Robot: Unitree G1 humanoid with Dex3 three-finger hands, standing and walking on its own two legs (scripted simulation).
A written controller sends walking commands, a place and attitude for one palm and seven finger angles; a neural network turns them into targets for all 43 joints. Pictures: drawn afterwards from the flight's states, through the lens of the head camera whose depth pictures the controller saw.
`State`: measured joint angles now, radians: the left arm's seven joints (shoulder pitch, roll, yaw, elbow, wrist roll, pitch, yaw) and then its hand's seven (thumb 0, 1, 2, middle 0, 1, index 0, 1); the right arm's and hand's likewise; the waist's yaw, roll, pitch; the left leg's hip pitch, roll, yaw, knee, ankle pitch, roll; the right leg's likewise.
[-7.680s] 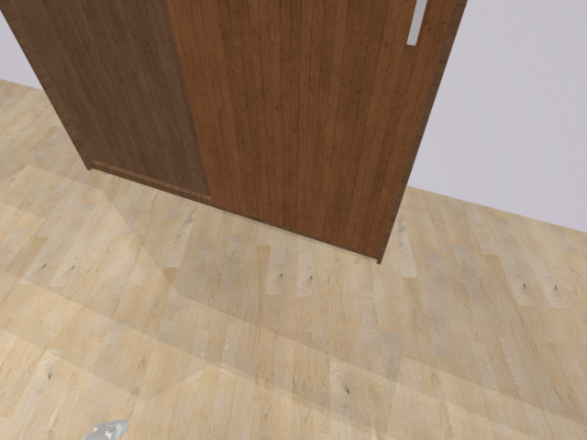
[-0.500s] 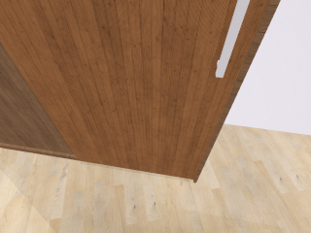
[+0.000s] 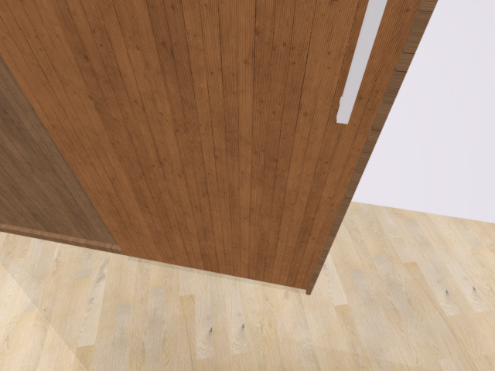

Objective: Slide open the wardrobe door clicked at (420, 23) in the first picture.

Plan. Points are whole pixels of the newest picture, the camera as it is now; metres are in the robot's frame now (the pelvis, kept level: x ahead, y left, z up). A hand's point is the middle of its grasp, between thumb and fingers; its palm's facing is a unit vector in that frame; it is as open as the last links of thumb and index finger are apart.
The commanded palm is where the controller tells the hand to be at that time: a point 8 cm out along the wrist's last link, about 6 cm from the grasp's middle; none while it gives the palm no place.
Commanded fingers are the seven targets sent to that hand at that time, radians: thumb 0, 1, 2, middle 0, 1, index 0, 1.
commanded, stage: come to a stop and stand still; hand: right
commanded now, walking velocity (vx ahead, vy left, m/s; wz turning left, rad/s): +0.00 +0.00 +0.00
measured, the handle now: (363, 40) +0.53 -0.14 +0.28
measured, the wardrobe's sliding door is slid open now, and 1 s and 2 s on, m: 0.00 0.00 0.00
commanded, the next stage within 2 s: look again from close up in 0.68 s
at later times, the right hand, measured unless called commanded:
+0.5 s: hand out of the picture +0.01 -0.16 -0.17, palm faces +0.04 +0.98 -0.17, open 7.3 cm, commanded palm none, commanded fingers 0.00 -0.90 -0.90 0.20 0.30 0.20 0.30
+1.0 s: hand out of the picture +0.03 -0.18 -0.17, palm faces +0.04 +0.98 -0.21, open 7.3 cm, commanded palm none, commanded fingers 0.00 -0.90 -0.90 0.20 0.30 0.20 0.30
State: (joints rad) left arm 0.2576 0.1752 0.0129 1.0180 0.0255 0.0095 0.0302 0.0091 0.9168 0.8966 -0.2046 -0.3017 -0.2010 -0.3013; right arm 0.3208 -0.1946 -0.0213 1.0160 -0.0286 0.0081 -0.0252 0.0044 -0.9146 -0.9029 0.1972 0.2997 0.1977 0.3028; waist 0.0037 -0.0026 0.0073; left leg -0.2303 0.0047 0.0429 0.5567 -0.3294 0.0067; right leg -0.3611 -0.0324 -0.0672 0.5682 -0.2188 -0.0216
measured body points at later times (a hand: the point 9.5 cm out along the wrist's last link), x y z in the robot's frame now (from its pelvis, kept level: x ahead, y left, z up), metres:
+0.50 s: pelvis +0.02 +0.01 +0.01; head +0.03 +0.00 +0.46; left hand +0.03 +0.24 -0.15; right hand +0.01 -0.21 -0.16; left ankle -0.02 +0.12 -0.73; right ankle +0.05 -0.11 -0.73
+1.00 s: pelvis +0.03 +0.01 +0.01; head +0.03 +0.00 +0.46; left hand +0.07 +0.24 -0.14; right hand +0.03 -0.23 -0.15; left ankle -0.02 +0.12 -0.73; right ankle +0.05 -0.11 -0.73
